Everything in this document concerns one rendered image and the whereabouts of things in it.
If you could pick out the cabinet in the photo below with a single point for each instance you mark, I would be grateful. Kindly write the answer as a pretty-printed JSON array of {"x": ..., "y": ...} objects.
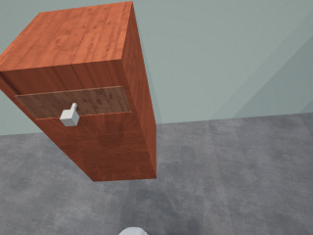
[{"x": 82, "y": 48}]

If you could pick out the handle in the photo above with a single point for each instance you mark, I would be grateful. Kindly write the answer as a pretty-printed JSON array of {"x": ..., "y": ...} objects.
[{"x": 70, "y": 117}]

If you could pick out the drawer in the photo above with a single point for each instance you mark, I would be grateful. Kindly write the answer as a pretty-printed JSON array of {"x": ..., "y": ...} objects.
[{"x": 89, "y": 101}]

